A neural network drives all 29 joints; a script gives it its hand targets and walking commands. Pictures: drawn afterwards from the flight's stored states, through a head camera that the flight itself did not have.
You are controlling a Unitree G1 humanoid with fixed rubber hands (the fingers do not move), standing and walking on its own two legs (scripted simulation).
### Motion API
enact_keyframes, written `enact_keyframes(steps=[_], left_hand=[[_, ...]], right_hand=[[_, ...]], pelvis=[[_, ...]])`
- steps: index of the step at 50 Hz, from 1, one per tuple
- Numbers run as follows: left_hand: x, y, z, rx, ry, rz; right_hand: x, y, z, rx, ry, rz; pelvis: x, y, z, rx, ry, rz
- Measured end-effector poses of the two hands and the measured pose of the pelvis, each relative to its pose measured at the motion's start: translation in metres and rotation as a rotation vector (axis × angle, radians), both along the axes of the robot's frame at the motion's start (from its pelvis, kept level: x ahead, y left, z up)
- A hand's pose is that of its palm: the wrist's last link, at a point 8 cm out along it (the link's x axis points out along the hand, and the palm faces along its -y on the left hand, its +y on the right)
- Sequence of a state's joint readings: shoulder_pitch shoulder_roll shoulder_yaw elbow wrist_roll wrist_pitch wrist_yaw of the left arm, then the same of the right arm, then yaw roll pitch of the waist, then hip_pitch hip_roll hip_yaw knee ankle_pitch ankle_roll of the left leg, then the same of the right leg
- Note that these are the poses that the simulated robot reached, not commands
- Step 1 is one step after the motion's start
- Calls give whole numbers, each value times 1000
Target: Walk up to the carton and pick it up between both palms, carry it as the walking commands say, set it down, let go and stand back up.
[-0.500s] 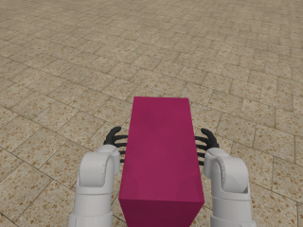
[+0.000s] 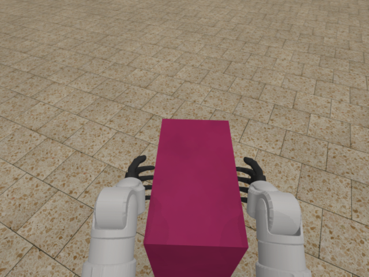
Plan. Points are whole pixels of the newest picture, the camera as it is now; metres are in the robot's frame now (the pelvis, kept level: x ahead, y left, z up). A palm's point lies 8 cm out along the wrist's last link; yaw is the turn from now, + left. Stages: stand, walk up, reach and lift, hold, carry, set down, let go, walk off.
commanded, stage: carry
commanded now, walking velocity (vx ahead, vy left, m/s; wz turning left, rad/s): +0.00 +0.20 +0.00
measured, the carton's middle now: (193, 199) +0.32 +0.00 -0.01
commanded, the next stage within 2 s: none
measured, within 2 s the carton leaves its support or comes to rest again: neither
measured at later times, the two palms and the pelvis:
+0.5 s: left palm (41, 229) +0.21 +0.27 +0.08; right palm (182, 232) +0.21 +0.02 +0.07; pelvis -0.09 +0.14 +0.00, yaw +1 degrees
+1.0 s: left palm out of the picture +0.13 +0.41 +0.08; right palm out of the picture +0.13 +0.17 +0.08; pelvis -0.17 +0.28 -0.01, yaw +0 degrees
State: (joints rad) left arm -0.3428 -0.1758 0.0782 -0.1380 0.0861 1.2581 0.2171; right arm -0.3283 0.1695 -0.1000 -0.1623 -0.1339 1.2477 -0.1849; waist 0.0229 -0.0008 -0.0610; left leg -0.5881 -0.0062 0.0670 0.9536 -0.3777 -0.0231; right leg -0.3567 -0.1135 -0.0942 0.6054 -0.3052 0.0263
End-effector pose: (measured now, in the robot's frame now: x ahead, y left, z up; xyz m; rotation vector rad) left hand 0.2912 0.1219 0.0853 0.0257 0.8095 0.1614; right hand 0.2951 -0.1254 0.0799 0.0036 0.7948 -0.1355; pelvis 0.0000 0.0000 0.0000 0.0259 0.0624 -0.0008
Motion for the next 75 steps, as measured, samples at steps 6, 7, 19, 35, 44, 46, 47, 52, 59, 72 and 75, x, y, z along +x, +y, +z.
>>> enact_keyframes(steps=[6, 7, 19, 35, 44, 46, 47, 52, 59, 72, 75], left_hand=[[-1, 34, 0, -30, -52, -49], [-3, 43, -3, -37, -60, -49], [-66, 124, -12, -21, -23, 51], [-101, 210, -8, -47, -54, -28], [-149, 272, -11, -33, -2, 51], [-155, 280, -7, -20, -21, 61], [-157, 283, -5, -12, -30, 62], [-171, 296, 1, 14, -2, 28], [-179, 329, 3, -15, -26, -33], [-238, 428, -13, -26, 8, 53], [-247, 439, -7, -4, -22, 69]], right_hand=[[-14, 34, 8, -9, -54, -71], [-17, 43, 6, -17, -62, -74], [-55, 125, -7, -13, -20, 33], [-111, 211, 5, -41, -54, -61], [-138, 273, -1, -33, 2, 21], [-143, 281, -1, -20, -18, 30], [-146, 284, -3, -10, -28, 29], [-170, 298, -4, -4, 1, 5], [-192, 330, 7, -11, -27, -77], [-229, 430, -3, -41, 12, 12], [-236, 441, -4, -18, -20, 23]], pelvis=[[-17, 48, -8, 4, 4, 5], [-20, 57, -11, 7, 2, 9], [-67, 110, -12, -21, 6, -5], [-118, 218, -11, -1, 1, 17], [-151, 258, -4, -38, 9, 0], [-157, 265, -7, -26, 9, 0], [-160, 269, -9, -23, 8, -1], [-175, 293, -1, -10, 0, 8], [-197, 343, 0, 8, 6, 6], [-243, 415, -4, -39, 13, -6], [-252, 425, -9, -24, 12, -4]])
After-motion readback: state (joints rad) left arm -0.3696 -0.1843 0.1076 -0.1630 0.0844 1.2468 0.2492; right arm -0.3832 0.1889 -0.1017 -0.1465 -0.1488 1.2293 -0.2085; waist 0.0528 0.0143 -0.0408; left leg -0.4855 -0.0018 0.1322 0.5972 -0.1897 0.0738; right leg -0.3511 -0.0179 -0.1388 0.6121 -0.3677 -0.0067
